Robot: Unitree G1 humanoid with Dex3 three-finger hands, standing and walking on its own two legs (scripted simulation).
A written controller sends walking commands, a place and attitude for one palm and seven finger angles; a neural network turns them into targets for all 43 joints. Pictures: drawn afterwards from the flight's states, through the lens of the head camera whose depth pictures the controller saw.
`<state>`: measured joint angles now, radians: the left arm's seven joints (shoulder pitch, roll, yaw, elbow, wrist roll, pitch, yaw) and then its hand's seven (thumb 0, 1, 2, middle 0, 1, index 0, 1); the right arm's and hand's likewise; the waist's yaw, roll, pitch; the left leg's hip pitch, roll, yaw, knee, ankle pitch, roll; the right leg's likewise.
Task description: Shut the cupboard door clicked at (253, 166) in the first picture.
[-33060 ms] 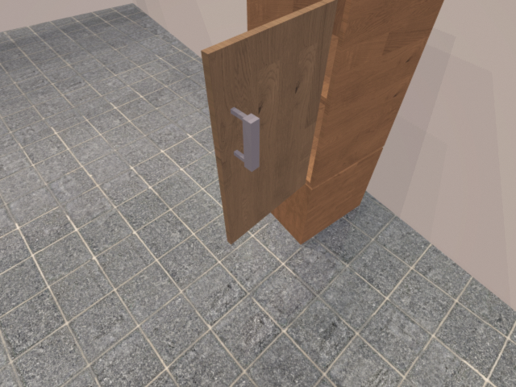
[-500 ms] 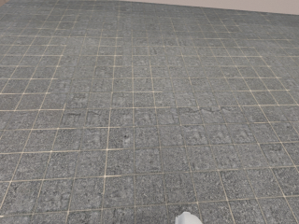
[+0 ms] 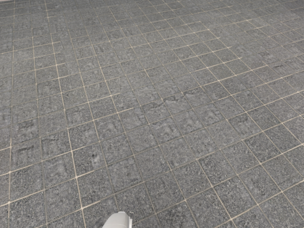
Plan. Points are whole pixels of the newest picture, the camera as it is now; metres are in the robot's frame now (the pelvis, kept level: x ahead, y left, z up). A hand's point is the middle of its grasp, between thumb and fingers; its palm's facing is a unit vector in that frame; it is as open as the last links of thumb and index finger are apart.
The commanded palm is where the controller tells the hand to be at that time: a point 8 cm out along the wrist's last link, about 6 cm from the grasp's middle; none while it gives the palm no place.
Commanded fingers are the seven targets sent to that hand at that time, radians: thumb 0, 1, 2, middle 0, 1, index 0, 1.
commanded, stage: turn to face it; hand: left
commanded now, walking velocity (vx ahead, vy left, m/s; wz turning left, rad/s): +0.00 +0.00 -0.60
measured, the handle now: out of the picture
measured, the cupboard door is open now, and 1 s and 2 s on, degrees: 60 60 60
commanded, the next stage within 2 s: none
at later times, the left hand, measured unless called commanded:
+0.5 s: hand (94, 195) +0.21 +0.20 -0.15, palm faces -0.29 -0.91 -0.29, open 7.4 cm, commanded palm none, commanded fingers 0.00 0.90 0.90 -0.20 -0.30 -0.20 -0.30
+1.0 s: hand (106, 184) +0.25 +0.17 -0.16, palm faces -0.53 -0.82 -0.20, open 7.4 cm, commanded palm none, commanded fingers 0.00 0.90 0.90 -0.20 -0.30 -0.20 -0.30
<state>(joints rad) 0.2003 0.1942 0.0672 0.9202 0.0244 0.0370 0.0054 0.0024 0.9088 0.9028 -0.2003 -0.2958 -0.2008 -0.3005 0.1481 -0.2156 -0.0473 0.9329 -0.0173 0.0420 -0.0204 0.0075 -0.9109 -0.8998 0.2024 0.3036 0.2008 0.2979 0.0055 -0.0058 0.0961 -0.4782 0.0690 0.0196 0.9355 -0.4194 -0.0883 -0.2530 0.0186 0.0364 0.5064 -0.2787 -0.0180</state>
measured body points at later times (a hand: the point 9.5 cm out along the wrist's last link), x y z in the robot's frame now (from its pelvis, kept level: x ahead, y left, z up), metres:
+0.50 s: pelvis +0.03 +0.02 -0.01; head +0.06 +0.00 +0.43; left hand +0.23 +0.25 -0.13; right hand +0.01 -0.25 -0.16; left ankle +0.06 +0.16 -0.73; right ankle -0.01 -0.09 -0.74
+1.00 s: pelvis +0.06 +0.05 +0.01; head +0.11 +0.04 +0.45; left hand +0.28 +0.21 -0.15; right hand -0.03 -0.20 -0.12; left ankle +0.12 +0.14 -0.74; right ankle -0.04 -0.05 -0.66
